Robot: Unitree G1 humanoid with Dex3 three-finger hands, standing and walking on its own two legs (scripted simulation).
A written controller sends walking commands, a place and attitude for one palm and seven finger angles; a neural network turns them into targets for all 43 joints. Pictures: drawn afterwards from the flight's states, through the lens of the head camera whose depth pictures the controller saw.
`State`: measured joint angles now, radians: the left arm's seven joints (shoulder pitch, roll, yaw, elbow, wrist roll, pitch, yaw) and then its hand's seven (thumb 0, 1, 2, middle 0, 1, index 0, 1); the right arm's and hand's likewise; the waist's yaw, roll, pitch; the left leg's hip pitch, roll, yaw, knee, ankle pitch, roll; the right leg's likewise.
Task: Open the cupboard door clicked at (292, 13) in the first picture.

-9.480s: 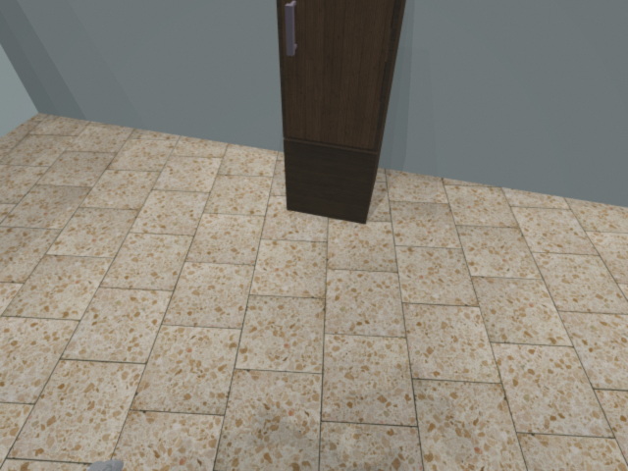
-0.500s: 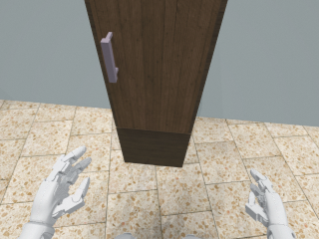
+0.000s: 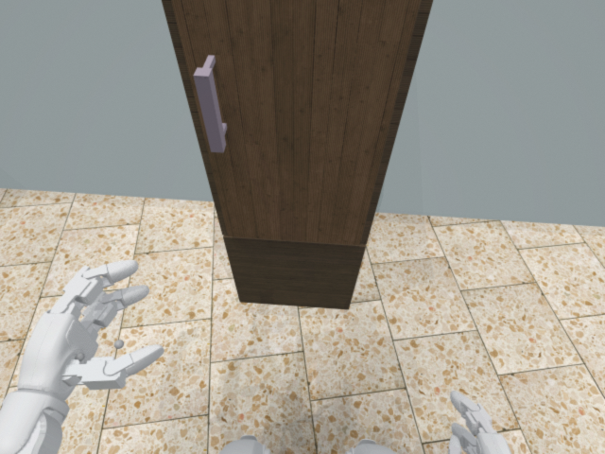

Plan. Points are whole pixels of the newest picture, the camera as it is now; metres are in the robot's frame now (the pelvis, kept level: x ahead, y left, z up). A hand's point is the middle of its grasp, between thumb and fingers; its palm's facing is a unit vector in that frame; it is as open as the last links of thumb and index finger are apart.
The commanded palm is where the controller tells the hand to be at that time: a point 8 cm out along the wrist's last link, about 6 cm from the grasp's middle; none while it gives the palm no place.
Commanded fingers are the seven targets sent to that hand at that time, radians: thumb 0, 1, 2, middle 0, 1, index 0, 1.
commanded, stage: raise the hand with hooked fingers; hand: left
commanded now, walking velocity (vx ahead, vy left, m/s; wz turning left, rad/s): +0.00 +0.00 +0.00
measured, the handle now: (214, 105) +0.61 +0.17 +0.12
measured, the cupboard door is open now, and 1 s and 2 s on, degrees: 0 0 0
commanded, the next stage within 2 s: move the hooked fingers beside the handle in 1.26 s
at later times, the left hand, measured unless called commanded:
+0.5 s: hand (71, 289) +0.28 +0.27 +0.10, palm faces +0.01 -1.00 -0.04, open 13.7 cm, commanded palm +0.25 +0.32 +0.12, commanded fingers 0.00 -0.50 0.30 -0.30 -1.20 -0.30 -1.20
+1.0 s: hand (70, 248) +0.31 +0.28 +0.13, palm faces -0.02 -1.00 -0.03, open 14.0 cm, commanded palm +0.28 +0.32 +0.14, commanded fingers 0.00 -0.50 0.30 -0.30 -1.20 -0.30 -1.20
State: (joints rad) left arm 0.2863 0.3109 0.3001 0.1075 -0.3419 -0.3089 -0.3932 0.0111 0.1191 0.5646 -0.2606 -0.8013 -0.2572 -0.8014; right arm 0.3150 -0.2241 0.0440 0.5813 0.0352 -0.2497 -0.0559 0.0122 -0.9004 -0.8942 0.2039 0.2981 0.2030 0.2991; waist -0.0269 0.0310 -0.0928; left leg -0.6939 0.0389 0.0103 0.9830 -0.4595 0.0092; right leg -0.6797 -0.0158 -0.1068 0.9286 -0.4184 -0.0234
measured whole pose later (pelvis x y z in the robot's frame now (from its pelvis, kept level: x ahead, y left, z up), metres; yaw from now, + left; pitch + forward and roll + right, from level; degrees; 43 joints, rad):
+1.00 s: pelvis +0.02 +0.00 +0.04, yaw +0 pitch +5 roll -1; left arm -0.09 0.44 0.44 0.41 -0.34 -0.14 -0.54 -0.01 -0.50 0.30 -0.30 -1.20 -0.30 -1.20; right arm 0.29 -0.29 0.05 0.57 0.05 -0.21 -0.09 0.01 -0.90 -0.89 0.20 0.30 0.20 0.30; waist 0.00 0.02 -0.05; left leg -0.43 0.03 0.03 0.73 -0.38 0.02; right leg -0.43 -0.01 -0.09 0.68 -0.33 -0.01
